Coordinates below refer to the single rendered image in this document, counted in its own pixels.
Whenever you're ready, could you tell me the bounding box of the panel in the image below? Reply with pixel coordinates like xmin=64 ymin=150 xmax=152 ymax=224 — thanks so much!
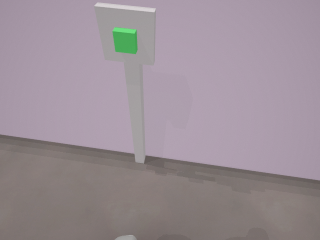
xmin=94 ymin=2 xmax=156 ymax=164

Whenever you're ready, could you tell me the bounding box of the button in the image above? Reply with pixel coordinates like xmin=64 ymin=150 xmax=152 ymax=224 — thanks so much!
xmin=112 ymin=27 xmax=138 ymax=54

